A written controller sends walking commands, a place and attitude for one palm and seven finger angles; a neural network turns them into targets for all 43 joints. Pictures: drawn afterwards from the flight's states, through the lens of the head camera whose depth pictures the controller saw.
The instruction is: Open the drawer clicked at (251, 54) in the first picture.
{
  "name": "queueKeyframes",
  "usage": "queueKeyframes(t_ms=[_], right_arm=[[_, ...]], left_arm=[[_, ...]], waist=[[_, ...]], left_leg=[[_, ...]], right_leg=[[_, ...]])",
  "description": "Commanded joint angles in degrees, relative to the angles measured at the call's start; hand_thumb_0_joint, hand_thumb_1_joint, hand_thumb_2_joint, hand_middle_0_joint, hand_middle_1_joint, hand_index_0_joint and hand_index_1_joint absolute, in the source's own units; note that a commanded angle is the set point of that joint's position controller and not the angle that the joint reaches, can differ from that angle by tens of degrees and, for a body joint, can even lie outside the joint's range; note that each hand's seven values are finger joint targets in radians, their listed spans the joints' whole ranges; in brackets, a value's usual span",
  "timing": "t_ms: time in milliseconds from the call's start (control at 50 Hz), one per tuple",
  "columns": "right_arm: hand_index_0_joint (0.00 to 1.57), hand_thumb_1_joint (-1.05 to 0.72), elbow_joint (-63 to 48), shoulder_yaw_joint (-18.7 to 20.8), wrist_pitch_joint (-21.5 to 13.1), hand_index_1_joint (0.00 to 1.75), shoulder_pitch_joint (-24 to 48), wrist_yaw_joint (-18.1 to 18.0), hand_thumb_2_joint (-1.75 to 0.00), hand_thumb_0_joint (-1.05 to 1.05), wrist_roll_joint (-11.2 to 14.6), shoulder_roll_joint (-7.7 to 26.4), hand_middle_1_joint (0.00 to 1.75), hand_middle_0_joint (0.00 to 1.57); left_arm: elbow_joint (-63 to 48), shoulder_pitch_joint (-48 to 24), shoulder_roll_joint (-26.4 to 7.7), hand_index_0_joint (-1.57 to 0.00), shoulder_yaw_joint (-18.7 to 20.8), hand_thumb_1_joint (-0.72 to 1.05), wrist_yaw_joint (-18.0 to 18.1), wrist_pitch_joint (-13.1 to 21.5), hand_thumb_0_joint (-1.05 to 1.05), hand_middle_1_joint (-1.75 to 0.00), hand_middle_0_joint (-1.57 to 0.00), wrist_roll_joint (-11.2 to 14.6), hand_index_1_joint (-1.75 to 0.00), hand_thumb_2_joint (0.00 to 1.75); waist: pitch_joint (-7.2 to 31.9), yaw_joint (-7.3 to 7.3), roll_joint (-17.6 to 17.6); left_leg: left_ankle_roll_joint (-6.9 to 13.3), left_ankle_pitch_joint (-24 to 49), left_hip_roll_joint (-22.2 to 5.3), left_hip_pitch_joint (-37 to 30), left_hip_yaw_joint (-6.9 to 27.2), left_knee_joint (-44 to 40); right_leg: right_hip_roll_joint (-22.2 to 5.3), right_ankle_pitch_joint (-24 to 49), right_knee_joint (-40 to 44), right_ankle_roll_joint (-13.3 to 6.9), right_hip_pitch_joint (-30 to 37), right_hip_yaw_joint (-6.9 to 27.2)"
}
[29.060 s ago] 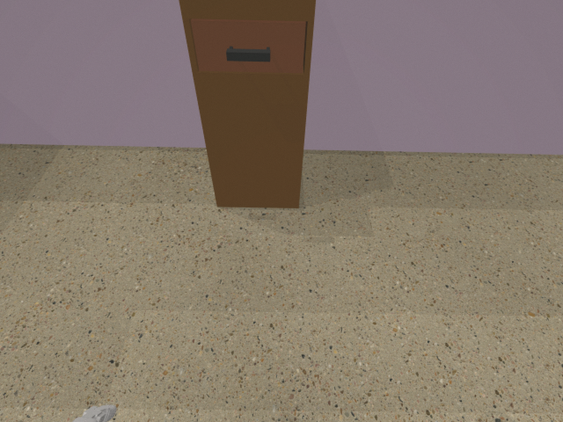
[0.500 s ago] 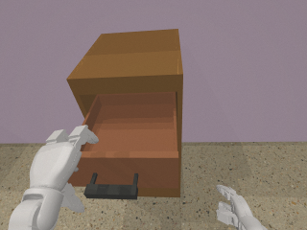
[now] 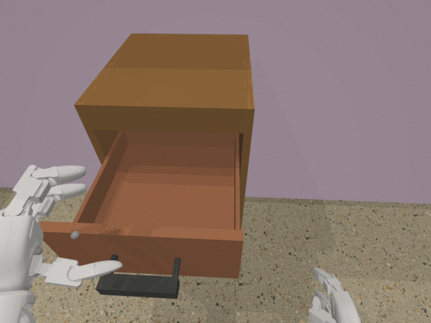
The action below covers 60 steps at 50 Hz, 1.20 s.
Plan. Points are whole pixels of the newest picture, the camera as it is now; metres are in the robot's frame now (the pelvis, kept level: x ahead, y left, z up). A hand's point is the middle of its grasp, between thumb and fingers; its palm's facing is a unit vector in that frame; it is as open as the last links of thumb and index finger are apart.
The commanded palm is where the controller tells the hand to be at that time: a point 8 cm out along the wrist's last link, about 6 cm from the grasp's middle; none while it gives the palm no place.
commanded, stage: draw the hand back to the body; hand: left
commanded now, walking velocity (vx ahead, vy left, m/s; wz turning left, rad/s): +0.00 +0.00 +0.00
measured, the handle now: (142, 273) +0.20 +0.16 +0.00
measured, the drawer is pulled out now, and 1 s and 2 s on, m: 0.27 0.27 0.27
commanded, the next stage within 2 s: step back with the hand held close in 0.68 s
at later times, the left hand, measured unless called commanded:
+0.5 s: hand (53, 236) +0.18 +0.24 +0.17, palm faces +0.37 -0.84 -0.40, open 8.5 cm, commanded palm +0.13 +0.28 +0.19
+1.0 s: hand (48, 225) +0.19 +0.25 +0.18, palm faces +0.33 -0.81 -0.48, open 7.4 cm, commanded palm +0.12 +0.28 +0.19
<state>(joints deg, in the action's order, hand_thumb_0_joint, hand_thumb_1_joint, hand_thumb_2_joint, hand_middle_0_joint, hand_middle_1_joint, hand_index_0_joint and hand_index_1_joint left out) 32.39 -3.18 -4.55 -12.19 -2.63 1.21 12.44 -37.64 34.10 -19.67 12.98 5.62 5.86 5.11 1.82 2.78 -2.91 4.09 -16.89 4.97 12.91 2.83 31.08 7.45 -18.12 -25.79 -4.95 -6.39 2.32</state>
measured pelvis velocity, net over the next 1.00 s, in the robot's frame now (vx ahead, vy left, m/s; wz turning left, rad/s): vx -0.01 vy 0.01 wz -0.02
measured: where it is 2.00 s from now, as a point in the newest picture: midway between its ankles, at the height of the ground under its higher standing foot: outside the picture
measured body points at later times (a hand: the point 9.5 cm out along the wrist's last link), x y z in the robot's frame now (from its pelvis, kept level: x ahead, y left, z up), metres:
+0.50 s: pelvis +0.00 +0.00 +0.00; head -0.02 -0.02 +0.45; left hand +0.15 +0.28 +0.19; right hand +0.19 -0.22 -0.08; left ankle -0.01 +0.07 -0.73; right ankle -0.05 -0.07 -0.73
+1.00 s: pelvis -0.01 +0.01 +0.00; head +0.00 -0.01 +0.45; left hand +0.17 +0.29 +0.21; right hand +0.17 -0.23 -0.08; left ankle -0.01 +0.07 -0.73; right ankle -0.05 -0.07 -0.73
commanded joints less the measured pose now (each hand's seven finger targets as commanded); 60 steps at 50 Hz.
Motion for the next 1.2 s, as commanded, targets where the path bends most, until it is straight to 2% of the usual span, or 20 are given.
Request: queueKeyframes(t_ms=[0, 100, 140, 200, 220, 340, 380, 420, 460, 620, 760, 780, 800, 820, 860, 920, 1000, 1100, 1120, 1180], right_arm=[[0.2, -0.9, -8.51, 3.37, -2.32, 0.3, 8.35, -0.09, -0.9, 0.0, 0.36, 5.72, 0.3, 0.2], [0.2, -0.9, -8.67, 3.6, -1.73, 0.3, 9.36, -0.61, -0.9, 0.0, 0.72, 5.77, 0.3, 0.2], [0.2, -0.9, -8.16, 3.56, -2.0, 0.3, 8.91, -0.88, -0.9, 0.0, 0.61, 5.79, 0.3, 0.2], [0.2, -0.9, -8.24, 3.54, -1.69, 0.3, 8.81, -0.79, -0.9, 0.0, 0.98, 5.64, 0.3, 0.2], [0.2, -0.9, -8.05, 3.6, -1.81, 0.3, 8.91, -0.9, -0.9, 0.0, 0.88, 5.89, 0.3, 0.2], [0.2, -0.9, -7.19, 3.9, -0.89, 0.3, 9.03, -1.01, -0.9, 0.0, 0.86, 5.76, 0.3, 0.2], [0.2, -0.9, -7.53, 3.99, -0.72, 0.3, 9.1, -0.99, -0.9, 0.0, 0.93, 5.93, 0.3, 0.2], [0.2, -0.9, -8.23, 3.99, -1.19, 0.3, 9.23, -0.94, -0.9, 0.0, 0.96, 6.2, 0.3, 0.2], [0.2, -0.9, -8.29, 3.94, -1.44, 0.3, 9.17, -0.89, -0.9, 0.0, 0.93, 6.15, 0.3, 0.2], [0.2, -0.9, -7.81, 3.68, -1.91, 0.3, 9.22, -0.91, -0.9, 0.0, 0.78, 6.23, 0.3, 0.2], [0.2, -0.9, -7.75, 3.79, -1.78, 0.3, 9.14, -0.46, -0.9, 0.0, 0.92, 6.01, 0.3, 0.2], [0.2, -0.9, -9.79, 4.3, -1.56, 0.3, 6.99, -0.21, -0.9, 0.0, 1.36, 7.59, 0.3, 0.2], [0.2, -0.9, -7.64, 4.35, -1.38, 0.3, 7.24, -0.07, -0.9, 0.0, 0.68, 7.1, 0.3, 0.2], [0.2, -0.9, -8.24, 4.61, -1.37, 0.3, 7.54, 0.23, -0.9, 0.0, 0.68, 7.61, 0.3, 0.2], [0.2, -0.9, -7.98, 4.94, -0.87, 0.3, 7.6, 0.54, -0.9, 0.0, 0.82, 7.66, 0.3, 0.2], [0.2, -0.9, -8.72, 5.75, 0.09, 0.3, 7.48, 1.05, -0.9, 0.0, 1.15, 8.36, 0.3, 0.2], [0.2, -0.9, -9.88, 6.39, 1.72, 0.3, 7.94, 0.8, -0.9, 0.0, 1.32, 7.74, 0.3, 0.2], [0.2, -0.9, -11.39, 6.26, 2.15, 0.3, 8.17, -0.01, -0.9, 0.0, 1.27, 7.41, 0.3, 0.2], [0.2, -0.9, -11.29, 6.32, 1.99, 0.3, 7.74, -0.22, -0.9, 0.0, 1.12, 8.02, 0.3, 0.2], [0.2, -0.9, -11.15, 6.18, 1.71, 0.3, 7.42, -0.37, -0.9, 0.0, 0.7, 7.24, 0.3, 0.2]], left_arm=[[-7.84, -0.87, -7.32, -0.26, 6.15, 0.09, -0.23, 3.64, 0.0, -0.82, -0.26, 0.78, -0.82, 0.55], [-8.05, -1.43, -9.18, -0.25, 8.4, 0.27, -0.22, 4.17, 0.0, -0.7, -0.25, 1.01, -0.7, 0.63], [-9.03, -2.13, -10.51, -0.24, 9.83, 0.34, 0.27, 4.56, 0.0, -0.66, -0.24, 0.68, -0.66, 0.66], [-7.9, -2.38, -10.52, -0.23, 10.07, 0.44, 0.35, 4.04, 0.0, -0.59, -0.23, 0.9, -0.59, 0.7], [-8.22, -3.76, -11.1, -0.23, 10.85, 0.48, 0.54, 4.15, 0.0, -0.57, -0.23, 0.85, -0.57, 0.72], [-1.92, -3.9, -10.64, -0.22, 12.05, 0.69, 0.54, 3.99, 0.0, -0.43, -0.22, 1.17, -0.43, 0.81], [-1.33, -3.73, -10.07, -0.21, 11.52, 0.76, 0.31, 3.94, 0.0, -0.39, -0.21, 1.36, -0.39, 0.84], [-4.11, -5.6, -10.02, -0.21, 10.63, 0.83, 0.2, 4.17, 0.0, -0.34, -0.21, 1.21, -0.34, 0.87], [-4.29, -5.21, -9.91, -0.2, 10.17, 0.9, 0.29, 4.26, 0.0, -0.3, -0.2, 1.21, -0.3, 0.9], [-5.52, -7.03, -11.57, -0.2, 11.52, 0.9, 0.98, 4.21, 0.0, -0.3, -0.2, 0.87, -0.3, 0.9], [-4.16, -4.43, -10.19, -0.2, 10.74, 0.9, 0.69, 4.36, 0.0, -0.3, -0.2, 0.97, -0.3, 0.9], [-10.89, -14.14, -21.32, -0.2, 22.38, 0.9, 1.37, 7.27, 0.0, -0.3, -0.2, 0.46, -0.3, 0.9], [-5.07, -10.5, -16.8, -0.2, 19.19, 0.9, 0.77, 8.29, 0.0, -0.3, -0.2, 0.38, -0.3, 0.9], [-6.84, -11.46, -17.3, -0.2, 19.04, 0.9, 0.5, 9.06, 0.0, -0.3, -0.2, 0.14, -0.3, 0.9], [-1.15, -4.7, -11.53, -0.2, 14.72, 0.9, -0.3, 8.69, 0.0, -0.3, -0.2, -0.23, -0.3, 0.9], [-0.75, -1.01, -9.45, -0.2, 12.68, 0.9, -0.81, 8.37, 0.0, -0.3, -0.2, -0.46, -0.3, 0.9], [-4.01, 1.61, -12.36, -0.2, 15.37, 0.9, -0.23, 7.95, 0.0, -0.3, -0.2, -0.73, -0.3, 0.9], [-11.08, 2.92, -15.95, -0.2, 18.64, 0.9, 1.05, 8.59, 0.0, -0.3, -0.2, -0.42, -0.3, 0.9], [-12.99, 2.12, -17.18, -0.2, 19.42, 0.9, 1.39, 8.71, 0.0, -0.3, -0.2, -0.4, -0.3, 0.9], [-11.9, 4.25, -15.98, -0.2, 19.46, 0.9, 1.69, 8.59, 0.0, -0.3, -0.2, -0.32, -0.3, 0.9]], waist=[[4.7, -0.32, 2.97], [5.99, -0.13, 3.28], [7.17, -0.03, -0.62], [5.56, -0.26, 0.02], [5.43, -0.24, -1.55], [1.95, -0.39, -0.62], [2.3, -0.35, 1.34], [3.46, -0.55, -0.4], [3.99, -0.6, 0.84], [2.89, -0.43, -1.44], [3.28, -0.42, -1.31], [-0.53, -1.15, -1.71], [-1.14, -1.89, 2.28], [-1.06, -1.85, 1.66], [1.51, -2.27, 3.34], [5.45, -2.18, 0.36], [8.21, -2.14, 3.75], [9.71, -2.24, 1.4], [9.88, -2.33, -0.81], [9.0, -2.27, -2.9]], left_leg=[[-2.41, 20.87, -6.3, -7.35, 1.32, -1.88], [-2.34, 19.78, -5.95, -6.99, 0.99, -2.12], [-2.5, 21.51, -5.78, -7.88, 0.89, -1.89], [-2.88, 21.16, -6.14, -7.46, 1.37, -2.49], [-3.04, 21.06, -6.05, -7.4, 1.48, -2.69], [-2.6, 15.04, -5.74, -6.77, 1.6, -4.03], [-2.36, 14.72, -5.73, -6.76, 1.52, -3.98], [-2.5, 15.25, -5.87, -7.46, 1.71, -4.15], [-2.41, 15.21, -5.92, -7.66, 1.89, -4.35], [-2.69, 13.52, -5.78, -6.69, 2.27, -5.04], [-2.75, 13.98, -5.96, -7.16, 2.13, -5.21], [-0.53, 10.87, -6.43, -4.26, 4.54, -4.34], [-0.34, 10.06, -5.87, -4.31, 4.92, -2.96], [-0.39, 10.65, -5.78, -4.78, 5.06, -2.51], [-0.22, 16.05, -6.53, -6.22, 4.77, -2.25], [-0.04, 24.32, -8.25, -7.17, 4.88, -3.16], [0.04, 24.88, -9.78, -4.05, 5.36, -3.12], [0.13, 23.84, -10.67, 0.66, 6.8, -2.81], [0.09, 23.9, -11.11, 1.52, 7.72, -3.21], [0.76, 23.47, -13.29, 3.94, 9.44, -5.97]], right_leg=[[-7.46, 22.77, 2.88, 3.15, -5.29, -0.01], [-7.79, 23.55, 3.03, 3.4, -4.47, 0.44], [-7.8, 24.1, 3.1, 3.22, -4.24, 0.31], [-7.58, 22.28, 3.18, 3.21, -4.93, 0.0], [-7.49, 21.67, 3.33, 2.93, -4.71, 0.09], [-7.0, 15.27, 5.34, 3.02, -7.24, -0.4], [-7.07, 15.29, 5.44, 3.14, -6.9, -0.22], [-7.27, 15.51, 5.26, 2.96, -6.18, 0.16], [-7.3, 15.4, 5.2, 3.16, -6.2, -0.1], [-7.16, 13.59, 5.99, 2.7, -5.76, 0.24], [-7.15, 13.78, 5.9, 2.77, -5.53, 0.0], [-9.87, 17.59, 8.55, 2.84, -8.7, 8.29], [-11.0, 18.24, 9.37, 2.77, -9.0, 8.69], [-11.63, 20.53, 9.29, 2.49, -9.63, 9.76], [-11.31, 24.68, 6.95, 3.68, -7.91, 8.17], [-10.41, 26.46, 3.21, 4.96, -6.2, 5.77], [-10.33, 24.58, 0.72, 5.07, -4.72, 5.58], [-10.72, 22.37, -2.5, 3.83, -3.2, 6.27], [-10.54, 21.21, -3.3, 3.37, -2.97, 6.3], [-8.48, 11.75, -6.45, 4.07, -3.68, 4.35]])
